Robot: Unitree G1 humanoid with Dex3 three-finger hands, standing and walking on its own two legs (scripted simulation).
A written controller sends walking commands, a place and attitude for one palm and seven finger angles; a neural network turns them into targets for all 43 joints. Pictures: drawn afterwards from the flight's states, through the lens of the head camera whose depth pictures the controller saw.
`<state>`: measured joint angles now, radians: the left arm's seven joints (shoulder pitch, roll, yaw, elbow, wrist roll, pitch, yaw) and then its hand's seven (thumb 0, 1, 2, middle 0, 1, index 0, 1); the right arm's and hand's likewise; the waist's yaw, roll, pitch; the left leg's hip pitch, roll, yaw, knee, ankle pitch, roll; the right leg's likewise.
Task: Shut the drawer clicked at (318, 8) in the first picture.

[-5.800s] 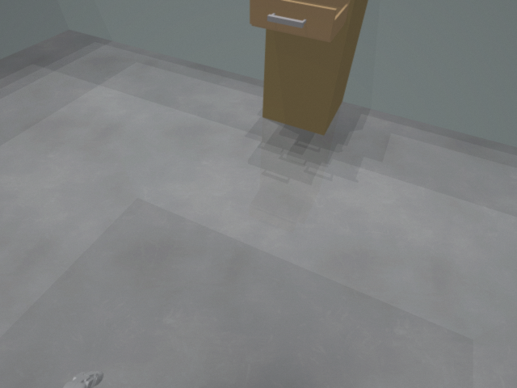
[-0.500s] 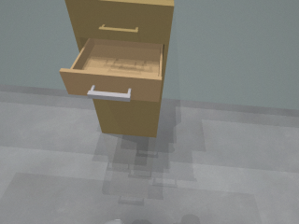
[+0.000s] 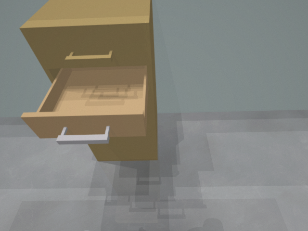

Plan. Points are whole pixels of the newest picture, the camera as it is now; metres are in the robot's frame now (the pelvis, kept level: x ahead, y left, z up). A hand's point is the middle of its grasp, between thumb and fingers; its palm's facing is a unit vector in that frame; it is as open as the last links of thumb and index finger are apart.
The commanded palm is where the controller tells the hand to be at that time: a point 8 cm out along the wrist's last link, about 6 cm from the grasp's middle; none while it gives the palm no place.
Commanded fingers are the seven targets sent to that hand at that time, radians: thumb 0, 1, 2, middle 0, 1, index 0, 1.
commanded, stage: come to a stop and stand still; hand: left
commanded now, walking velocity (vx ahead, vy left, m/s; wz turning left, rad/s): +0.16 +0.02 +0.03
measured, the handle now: (84, 134) +0.41 +0.25 -0.02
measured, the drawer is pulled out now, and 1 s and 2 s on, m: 0.25 0.25 0.25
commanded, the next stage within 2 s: look again from close up in 1.46 s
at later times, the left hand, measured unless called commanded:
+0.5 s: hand out of the picture +0.08 +0.20 -0.18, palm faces +0.08 -0.98 -0.20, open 7.3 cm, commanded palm none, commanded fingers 0.00 0.90 0.90 -0.20 -0.30 -0.20 -0.30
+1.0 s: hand out of the picture +0.03 +0.14 -0.15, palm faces +0.07 -0.98 -0.20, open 7.3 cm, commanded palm none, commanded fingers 0.00 0.90 0.90 -0.20 -0.30 -0.20 -0.30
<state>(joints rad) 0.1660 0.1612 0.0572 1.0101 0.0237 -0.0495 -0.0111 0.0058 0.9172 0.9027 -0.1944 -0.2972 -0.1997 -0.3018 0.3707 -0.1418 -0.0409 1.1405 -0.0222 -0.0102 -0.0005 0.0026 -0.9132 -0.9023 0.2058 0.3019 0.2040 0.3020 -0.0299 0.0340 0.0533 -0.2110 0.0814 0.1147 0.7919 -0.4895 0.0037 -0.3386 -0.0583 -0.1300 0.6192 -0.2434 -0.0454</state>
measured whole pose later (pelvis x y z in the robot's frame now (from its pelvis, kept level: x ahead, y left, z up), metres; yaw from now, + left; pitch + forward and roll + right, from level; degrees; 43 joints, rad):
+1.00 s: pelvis +0.03 -0.03 +0.02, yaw +0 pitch -1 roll +1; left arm 0.29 0.13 0.02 1.09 0.02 0.00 0.03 0.01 0.92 0.90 -0.20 -0.30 -0.21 -0.30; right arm 0.30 -0.22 -0.03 1.11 -0.01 0.04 -0.02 0.00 -0.92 -0.90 0.20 0.30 0.20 0.30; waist 0.01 0.01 0.04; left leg -0.22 0.03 0.04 0.56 -0.34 -0.03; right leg -0.15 -0.02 -0.06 0.44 -0.27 -0.03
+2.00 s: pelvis +0.01 +0.00 +0.01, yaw +0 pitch -2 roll +1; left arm 0.28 0.16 -0.02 1.09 0.01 -0.01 0.03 0.01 0.91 0.90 -0.20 -0.30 -0.20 -0.30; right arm 0.29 -0.17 0.02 1.09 -0.02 -0.02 -0.02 0.01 -0.92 -0.90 0.20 0.30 0.20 0.30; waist 0.00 0.02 0.04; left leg -0.19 0.00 0.08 0.47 -0.26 0.02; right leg -0.20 -0.06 -0.04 0.51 -0.27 0.03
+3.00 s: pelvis +0.05 -0.02 +0.00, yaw -1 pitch +0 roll +2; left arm 0.20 0.18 0.04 0.98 0.02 -0.01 0.05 0.01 0.91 0.90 -0.20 -0.30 -0.20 -0.30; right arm 0.20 -0.18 -0.03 1.02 -0.01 0.00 -0.04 0.00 -0.92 -0.90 0.20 0.30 0.20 0.30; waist 0.00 0.00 0.06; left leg -0.21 0.04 0.10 0.58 -0.34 -0.01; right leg -0.21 -0.05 -0.06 0.60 -0.40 -0.02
